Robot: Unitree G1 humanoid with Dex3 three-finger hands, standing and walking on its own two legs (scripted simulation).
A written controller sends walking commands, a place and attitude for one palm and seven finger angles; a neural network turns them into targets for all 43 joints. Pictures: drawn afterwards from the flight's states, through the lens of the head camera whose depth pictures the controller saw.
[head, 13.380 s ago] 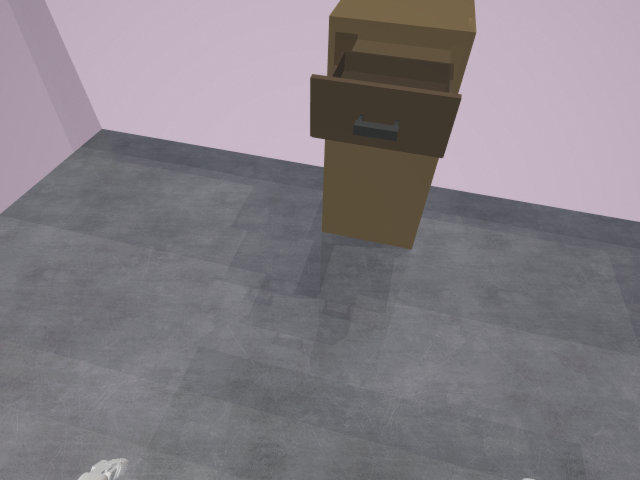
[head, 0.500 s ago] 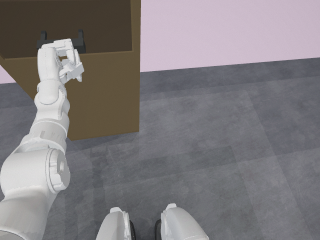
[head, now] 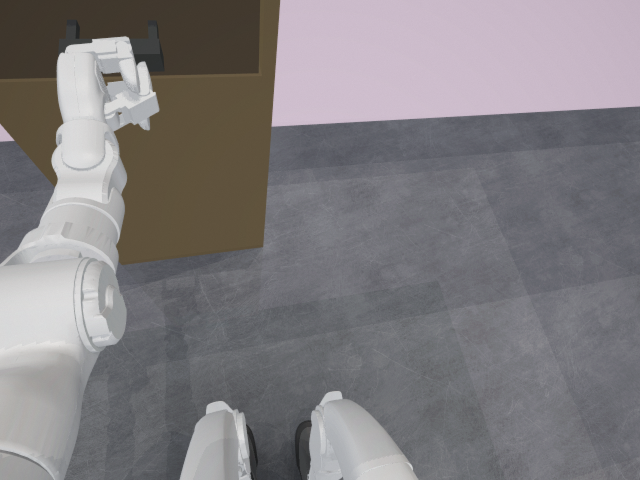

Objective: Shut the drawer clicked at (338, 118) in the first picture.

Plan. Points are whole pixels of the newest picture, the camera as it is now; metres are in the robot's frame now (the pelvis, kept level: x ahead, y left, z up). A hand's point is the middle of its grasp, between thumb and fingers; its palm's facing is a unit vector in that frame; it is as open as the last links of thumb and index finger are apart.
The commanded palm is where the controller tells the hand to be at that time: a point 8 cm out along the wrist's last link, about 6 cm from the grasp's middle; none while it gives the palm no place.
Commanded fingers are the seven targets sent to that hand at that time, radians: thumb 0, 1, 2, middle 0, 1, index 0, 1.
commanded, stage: pull the fist back off the drawer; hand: left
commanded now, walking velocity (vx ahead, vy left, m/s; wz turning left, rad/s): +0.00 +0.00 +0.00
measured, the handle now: (114, 42) +0.64 +0.16 +0.08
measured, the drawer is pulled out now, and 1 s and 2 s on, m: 0.00 0.00 0.00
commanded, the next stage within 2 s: draw the hand back to the body in 0.56 s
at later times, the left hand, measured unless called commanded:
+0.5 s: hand (154, 97) +0.56 +0.12 +0.07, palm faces +0.08 -1.00 -0.02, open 3.0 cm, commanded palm +0.52 +0.16 +0.08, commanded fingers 0.00 0.90 0.90 -1.40 -1.60 -1.40 -1.60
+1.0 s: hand (91, 137) +0.46 +0.16 +0.13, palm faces +0.09 -1.00 -0.03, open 3.3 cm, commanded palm +0.42 +0.21 +0.14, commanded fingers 0.00 0.90 0.90 -1.40 -1.60 -1.40 -1.60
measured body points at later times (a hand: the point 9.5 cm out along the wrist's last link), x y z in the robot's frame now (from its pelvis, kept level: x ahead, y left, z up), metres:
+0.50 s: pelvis +0.02 +0.00 +0.01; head +0.16 +0.02 +0.44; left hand +0.55 +0.17 +0.08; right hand +0.00 -0.25 -0.09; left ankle +0.06 +0.07 -0.64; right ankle +0.03 -0.09 -0.64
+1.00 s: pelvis +0.08 -0.01 +0.06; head +0.14 -0.01 +0.51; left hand +0.44 +0.21 +0.13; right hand +0.18 -0.26 -0.05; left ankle +0.06 +0.07 -0.64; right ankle +0.03 -0.09 -0.64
